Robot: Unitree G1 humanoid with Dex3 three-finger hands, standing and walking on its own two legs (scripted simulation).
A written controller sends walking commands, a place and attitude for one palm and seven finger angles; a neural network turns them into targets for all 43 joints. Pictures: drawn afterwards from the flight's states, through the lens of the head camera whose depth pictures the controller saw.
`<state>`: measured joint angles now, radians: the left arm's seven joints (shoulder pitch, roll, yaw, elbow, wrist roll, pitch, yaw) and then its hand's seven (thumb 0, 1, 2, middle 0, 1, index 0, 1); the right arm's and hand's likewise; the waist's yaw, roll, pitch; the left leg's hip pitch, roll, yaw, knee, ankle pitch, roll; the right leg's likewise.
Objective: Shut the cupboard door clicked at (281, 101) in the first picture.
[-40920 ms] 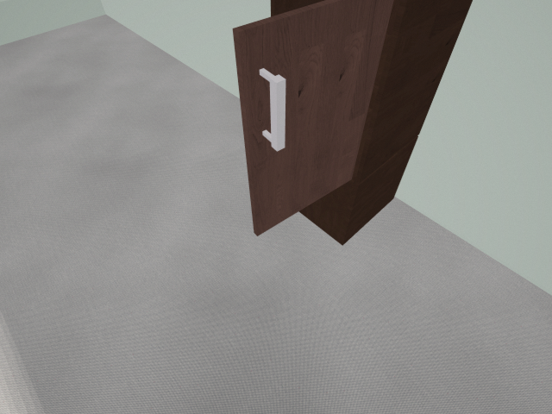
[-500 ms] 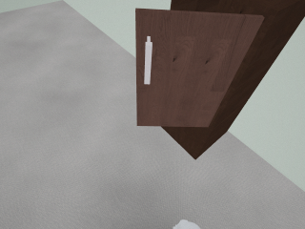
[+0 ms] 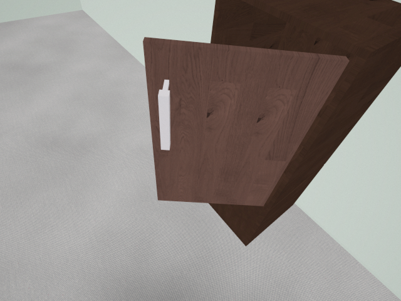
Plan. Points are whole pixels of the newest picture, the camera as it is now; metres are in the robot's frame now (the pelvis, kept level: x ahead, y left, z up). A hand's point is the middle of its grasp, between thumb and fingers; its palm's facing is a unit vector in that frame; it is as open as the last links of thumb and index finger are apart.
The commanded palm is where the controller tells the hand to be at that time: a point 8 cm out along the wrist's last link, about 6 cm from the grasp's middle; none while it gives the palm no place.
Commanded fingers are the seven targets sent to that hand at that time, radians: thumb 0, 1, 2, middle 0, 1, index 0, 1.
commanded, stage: come to a stop and stand still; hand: left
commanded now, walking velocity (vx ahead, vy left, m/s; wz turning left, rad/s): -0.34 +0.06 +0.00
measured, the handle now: (166, 116) +0.47 +0.11 +0.10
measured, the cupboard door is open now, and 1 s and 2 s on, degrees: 51 51 51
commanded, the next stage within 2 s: look again from close up in 1.24 s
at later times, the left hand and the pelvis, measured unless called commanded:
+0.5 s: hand out of the picture +0.03 +0.20 -0.16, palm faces +0.05 -0.97 -0.26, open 7.4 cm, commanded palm none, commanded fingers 0.00 0.90 0.90 -0.20 -0.30 -0.20 -0.30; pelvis +0.01 +0.00 +0.01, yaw +0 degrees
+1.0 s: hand out of the picture -0.01 +0.24 -0.16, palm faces +0.02 -0.98 -0.21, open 7.4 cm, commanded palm none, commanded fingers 0.00 0.90 0.90 -0.20 -0.30 -0.20 -0.30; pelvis -0.04 +0.06 +0.01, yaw +1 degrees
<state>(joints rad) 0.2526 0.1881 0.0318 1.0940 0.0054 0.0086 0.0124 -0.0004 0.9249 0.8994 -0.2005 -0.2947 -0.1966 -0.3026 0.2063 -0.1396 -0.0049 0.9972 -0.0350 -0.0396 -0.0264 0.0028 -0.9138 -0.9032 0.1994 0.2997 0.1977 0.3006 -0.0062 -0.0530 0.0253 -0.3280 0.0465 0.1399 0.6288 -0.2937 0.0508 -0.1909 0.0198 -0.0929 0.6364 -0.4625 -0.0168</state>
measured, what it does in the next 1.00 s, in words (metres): steps on the spot: right foot, then left foot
